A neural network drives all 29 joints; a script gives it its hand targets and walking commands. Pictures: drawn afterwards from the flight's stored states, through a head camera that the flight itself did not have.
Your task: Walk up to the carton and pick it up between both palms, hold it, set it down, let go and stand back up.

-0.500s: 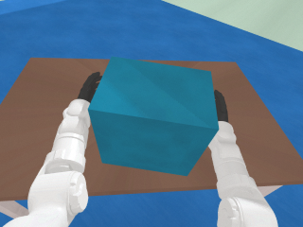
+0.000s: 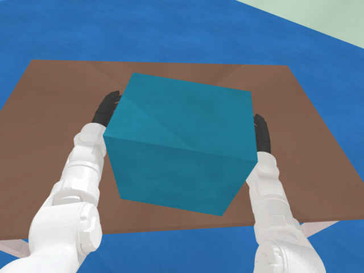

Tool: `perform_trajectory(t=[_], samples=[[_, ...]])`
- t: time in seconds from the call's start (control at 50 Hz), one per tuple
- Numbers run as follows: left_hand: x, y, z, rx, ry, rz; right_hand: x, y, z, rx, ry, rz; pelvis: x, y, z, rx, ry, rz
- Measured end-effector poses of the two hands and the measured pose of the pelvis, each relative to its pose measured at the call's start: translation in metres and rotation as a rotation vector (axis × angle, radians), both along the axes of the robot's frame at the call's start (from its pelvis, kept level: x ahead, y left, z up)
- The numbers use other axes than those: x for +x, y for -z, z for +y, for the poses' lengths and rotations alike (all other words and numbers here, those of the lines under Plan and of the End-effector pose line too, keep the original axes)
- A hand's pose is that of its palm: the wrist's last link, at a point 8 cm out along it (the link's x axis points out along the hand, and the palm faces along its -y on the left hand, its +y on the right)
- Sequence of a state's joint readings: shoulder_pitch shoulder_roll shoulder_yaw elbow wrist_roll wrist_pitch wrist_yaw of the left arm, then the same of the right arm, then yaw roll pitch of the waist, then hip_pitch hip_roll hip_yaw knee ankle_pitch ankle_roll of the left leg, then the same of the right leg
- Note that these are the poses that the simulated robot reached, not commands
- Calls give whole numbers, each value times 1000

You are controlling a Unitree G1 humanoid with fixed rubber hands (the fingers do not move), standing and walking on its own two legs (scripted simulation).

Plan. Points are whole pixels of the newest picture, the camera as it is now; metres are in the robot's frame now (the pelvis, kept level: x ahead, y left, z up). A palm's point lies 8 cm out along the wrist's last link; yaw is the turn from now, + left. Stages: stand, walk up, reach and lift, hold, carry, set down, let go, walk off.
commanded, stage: set down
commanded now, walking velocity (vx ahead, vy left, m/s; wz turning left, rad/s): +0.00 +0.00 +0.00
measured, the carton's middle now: (180, 149) +0.40 +0.01 +0.03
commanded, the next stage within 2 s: none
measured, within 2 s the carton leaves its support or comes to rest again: rests again in 0.62 s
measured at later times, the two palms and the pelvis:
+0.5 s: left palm (106, 129) +0.43 +0.18 +0.06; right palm (257, 156) +0.38 -0.18 +0.04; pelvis +0.00 +0.00 +0.00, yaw +0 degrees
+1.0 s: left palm (107, 134) +0.43 +0.18 +0.05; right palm (255, 160) +0.37 -0.17 +0.03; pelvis +0.00 +0.00 +0.00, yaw +0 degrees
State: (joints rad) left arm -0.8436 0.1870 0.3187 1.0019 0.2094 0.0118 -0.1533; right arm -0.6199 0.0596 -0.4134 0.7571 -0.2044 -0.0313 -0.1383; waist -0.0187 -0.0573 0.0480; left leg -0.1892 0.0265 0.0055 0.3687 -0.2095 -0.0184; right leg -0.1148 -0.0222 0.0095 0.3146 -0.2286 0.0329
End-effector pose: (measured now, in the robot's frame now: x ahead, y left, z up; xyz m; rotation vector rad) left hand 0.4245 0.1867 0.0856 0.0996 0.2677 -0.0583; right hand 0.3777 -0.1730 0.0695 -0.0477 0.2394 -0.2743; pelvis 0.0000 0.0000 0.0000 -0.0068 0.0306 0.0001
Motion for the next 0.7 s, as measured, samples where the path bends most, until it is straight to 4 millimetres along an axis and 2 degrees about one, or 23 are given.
perform_trajectory(t=[0.22,0.7], samples=[[6,9,-1,2,8,-3,3,10,-1,-12,4,0,4,0,0,0,1,37],[2,35,-3,5,14,26,-5,37,-2,-5,11,29,4,0,1,-1,2,78]])
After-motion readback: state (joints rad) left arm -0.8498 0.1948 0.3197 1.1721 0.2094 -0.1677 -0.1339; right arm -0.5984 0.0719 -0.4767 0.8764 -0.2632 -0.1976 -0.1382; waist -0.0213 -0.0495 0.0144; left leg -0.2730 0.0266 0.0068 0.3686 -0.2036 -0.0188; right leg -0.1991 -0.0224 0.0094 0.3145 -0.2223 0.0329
